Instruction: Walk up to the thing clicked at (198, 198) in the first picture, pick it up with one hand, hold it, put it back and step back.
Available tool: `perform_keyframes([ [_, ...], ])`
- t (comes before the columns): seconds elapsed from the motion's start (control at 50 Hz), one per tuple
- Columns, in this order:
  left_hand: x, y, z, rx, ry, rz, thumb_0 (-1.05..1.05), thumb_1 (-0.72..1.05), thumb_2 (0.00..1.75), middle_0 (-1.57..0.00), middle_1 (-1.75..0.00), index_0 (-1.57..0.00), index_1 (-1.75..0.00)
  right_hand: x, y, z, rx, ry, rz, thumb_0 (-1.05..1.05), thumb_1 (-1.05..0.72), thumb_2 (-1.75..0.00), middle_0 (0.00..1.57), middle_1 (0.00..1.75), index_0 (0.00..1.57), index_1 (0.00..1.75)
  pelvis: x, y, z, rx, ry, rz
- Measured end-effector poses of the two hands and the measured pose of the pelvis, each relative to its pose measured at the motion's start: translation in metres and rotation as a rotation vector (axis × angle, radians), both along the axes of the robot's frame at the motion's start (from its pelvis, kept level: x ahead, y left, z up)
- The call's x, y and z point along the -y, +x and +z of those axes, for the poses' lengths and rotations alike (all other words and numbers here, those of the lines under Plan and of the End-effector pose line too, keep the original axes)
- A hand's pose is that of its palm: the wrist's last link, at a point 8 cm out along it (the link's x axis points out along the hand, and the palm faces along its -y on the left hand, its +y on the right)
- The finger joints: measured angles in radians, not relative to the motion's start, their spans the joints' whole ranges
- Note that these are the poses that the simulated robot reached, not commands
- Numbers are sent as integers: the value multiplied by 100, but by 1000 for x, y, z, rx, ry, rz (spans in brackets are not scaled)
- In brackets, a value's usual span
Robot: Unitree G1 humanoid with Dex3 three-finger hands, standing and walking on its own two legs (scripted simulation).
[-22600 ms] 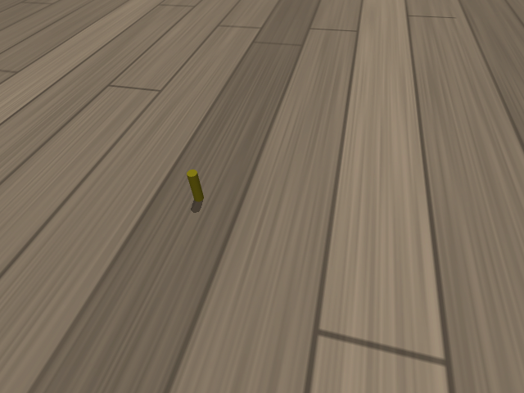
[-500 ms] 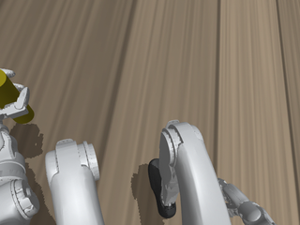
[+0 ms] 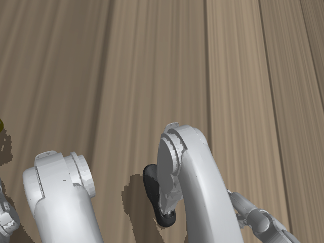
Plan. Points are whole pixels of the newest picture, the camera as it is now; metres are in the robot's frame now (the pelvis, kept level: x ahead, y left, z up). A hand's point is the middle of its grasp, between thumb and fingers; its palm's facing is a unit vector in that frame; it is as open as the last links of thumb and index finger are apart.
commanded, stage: lower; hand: left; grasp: from the side
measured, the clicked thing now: out of the picture +0.44 +0.30 -0.16
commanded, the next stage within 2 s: loosen in 0.64 s
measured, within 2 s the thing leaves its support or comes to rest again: rests again in 1.18 s
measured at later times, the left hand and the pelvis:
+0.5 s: hand out of the picture +0.45 +0.29 -0.16, palm faces +0.43 -0.90 +0.00, open 7.3 cm; pelvis +0.00 +0.01 +0.00, yaw -2 degrees
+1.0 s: hand out of the picture +0.45 +0.29 -0.16, palm faces +0.43 -0.90 +0.02, open 7.7 cm; pelvis -0.01 +0.01 +0.00, yaw -3 degrees
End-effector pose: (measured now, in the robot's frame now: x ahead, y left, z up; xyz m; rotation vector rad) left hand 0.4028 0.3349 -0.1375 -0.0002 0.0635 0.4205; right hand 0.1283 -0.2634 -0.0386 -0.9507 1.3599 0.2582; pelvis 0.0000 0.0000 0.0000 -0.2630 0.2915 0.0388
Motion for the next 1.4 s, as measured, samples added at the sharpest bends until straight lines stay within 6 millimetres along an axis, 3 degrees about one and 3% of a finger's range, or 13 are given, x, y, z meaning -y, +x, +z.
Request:
perform_keyframes([
  [0.54, 3, 5, -27, 18, -2, 20, 2, 1, 106, -95, -103, -83, -106, -13, 4, 11, -30, -58, 102, 0, -89, -90, 21, 30, 21, 30, -7, -3, -4, 53, -43, -26],
  [0.86, 5, 4, -31, 28, -1, 22, 2, 2, 104, -95, -102, -83, -105, -16, 7, 14, -19, -70, 133, 0, -89, -89, 21, 30, 21, 30, -8, -6, -5, 75, -52, -37],
  [1.04, 5, 7, -25, 64, -5, 21, 1, -2, 75, -89, -84, -83, -85, -18, 5, 18, -17, -77, 140, 0, -90, -89, 21, 30, 21, 30, -8, -7, -4, 81, -56, -40],
  [1.4, 3, 6, -27, 63, -18, 29, -1, -46, 20, -37, -25, -36, -27, -21, 3, 23, -17, -85, 147, 0, -91, -90, 21, 30, 21, 30, -11, -9, -4, 87, -66, -43],
])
